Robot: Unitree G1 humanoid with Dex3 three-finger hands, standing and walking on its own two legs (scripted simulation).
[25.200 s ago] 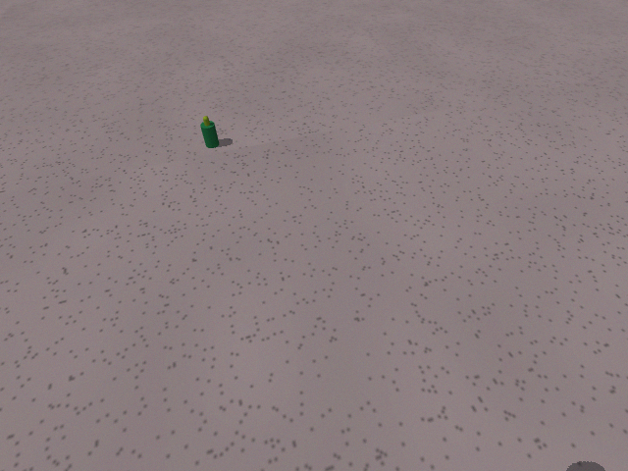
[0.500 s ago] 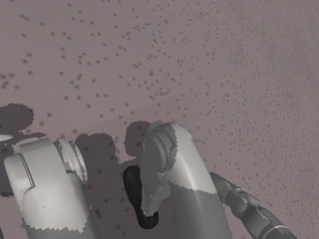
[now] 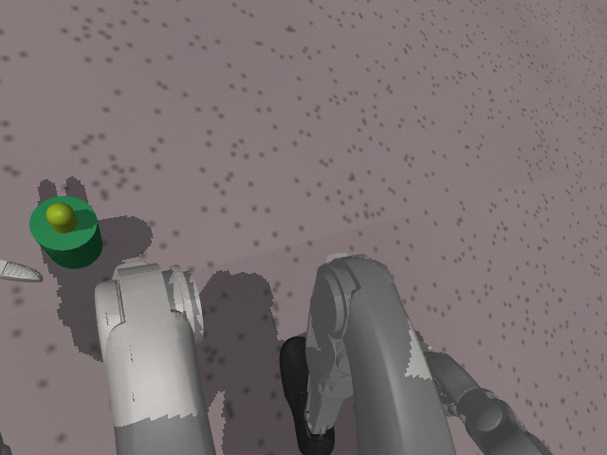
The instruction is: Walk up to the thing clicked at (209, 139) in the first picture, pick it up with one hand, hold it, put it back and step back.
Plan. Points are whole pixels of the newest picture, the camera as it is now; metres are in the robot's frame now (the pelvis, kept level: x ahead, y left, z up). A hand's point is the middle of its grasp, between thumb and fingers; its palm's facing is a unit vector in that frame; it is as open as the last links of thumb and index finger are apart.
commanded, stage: home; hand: left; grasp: from the side
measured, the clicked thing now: (68, 231) +0.39 +0.28 -0.22
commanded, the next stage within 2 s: none
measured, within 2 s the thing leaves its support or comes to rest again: neither
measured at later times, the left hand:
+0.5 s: hand out of the picture +0.26 +0.35 +0.05, palm faces +0.31 -0.82 -0.48, open 17.4 cm
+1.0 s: hand out of the picture +0.22 +0.27 +0.26, palm faces +0.37 -0.86 -0.35, open 17.6 cm
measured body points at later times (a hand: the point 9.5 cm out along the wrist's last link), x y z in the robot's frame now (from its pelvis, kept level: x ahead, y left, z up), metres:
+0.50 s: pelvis +0.01 -0.02 +0.14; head +0.21 +0.05 +0.54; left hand +0.24 +0.39 +0.08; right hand +0.22 -0.23 +0.00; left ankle +0.08 +0.13 -0.27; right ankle +0.12 -0.13 -0.27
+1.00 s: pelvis +0.08 +0.00 +0.36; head +0.15 +0.04 +0.80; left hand +0.20 +0.31 +0.29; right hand +0.30 -0.20 +0.28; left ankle +0.08 +0.13 -0.27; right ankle +0.12 -0.13 -0.27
